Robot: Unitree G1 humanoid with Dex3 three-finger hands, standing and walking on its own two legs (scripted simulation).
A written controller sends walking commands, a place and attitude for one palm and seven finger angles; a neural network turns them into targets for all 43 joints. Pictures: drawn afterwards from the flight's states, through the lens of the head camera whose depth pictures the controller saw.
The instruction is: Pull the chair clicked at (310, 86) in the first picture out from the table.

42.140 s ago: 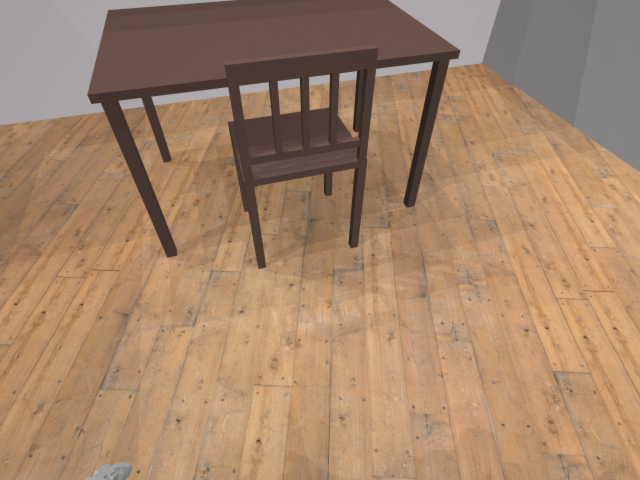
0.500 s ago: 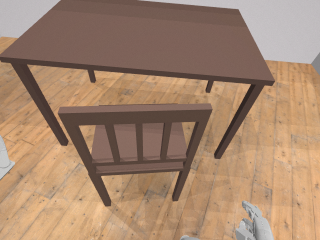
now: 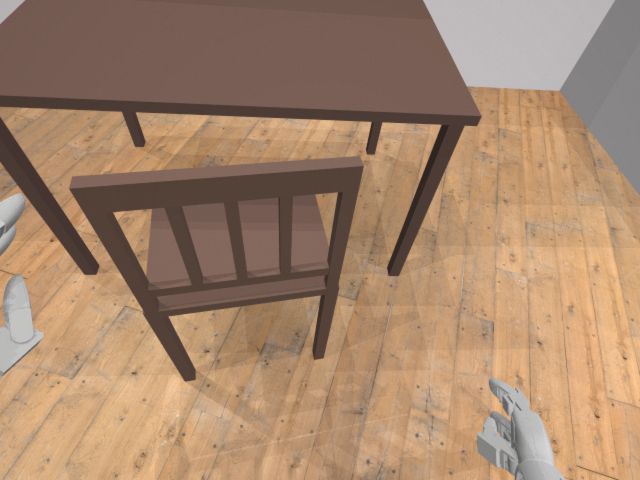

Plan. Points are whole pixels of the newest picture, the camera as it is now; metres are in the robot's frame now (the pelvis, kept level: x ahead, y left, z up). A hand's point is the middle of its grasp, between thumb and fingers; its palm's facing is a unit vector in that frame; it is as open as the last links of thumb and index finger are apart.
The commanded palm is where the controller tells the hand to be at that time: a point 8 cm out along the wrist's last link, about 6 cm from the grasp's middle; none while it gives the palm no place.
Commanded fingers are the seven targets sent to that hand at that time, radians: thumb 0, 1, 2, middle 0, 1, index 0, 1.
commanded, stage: stop stepping back and stand still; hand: left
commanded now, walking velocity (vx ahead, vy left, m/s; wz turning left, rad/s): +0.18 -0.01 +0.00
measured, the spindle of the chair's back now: (236, 240) +0.52 +0.17 -0.11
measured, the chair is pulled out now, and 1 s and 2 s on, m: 0.18 0.18 0.18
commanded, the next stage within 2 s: let the arm hang, fingers relaxed in 0.62 s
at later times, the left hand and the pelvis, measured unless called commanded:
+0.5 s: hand out of the picture +0.12 +0.26 +0.16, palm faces +0.50 -0.75 -0.44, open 7.4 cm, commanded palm +0.05 +0.29 +0.18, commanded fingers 0.00 0.90 0.90 -0.20 -0.30 -0.20 -0.30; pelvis -0.07 -0.02 -0.01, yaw +3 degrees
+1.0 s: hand out of the picture +0.01 +0.14 -0.16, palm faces +0.05 -0.99 -0.17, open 7.3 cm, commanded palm none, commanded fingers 0.00 0.90 0.90 -0.20 -0.30 -0.20 -0.30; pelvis -0.06 -0.03 -0.01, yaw +5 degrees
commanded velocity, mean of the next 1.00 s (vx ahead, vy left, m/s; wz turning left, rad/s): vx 0.10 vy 0.01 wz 0.00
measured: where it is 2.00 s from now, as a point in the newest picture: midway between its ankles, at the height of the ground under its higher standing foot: outside the picture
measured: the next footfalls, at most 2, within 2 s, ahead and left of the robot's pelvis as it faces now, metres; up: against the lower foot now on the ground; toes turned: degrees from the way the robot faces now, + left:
none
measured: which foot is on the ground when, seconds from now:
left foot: down 0.00-1.00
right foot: down 0.00-1.00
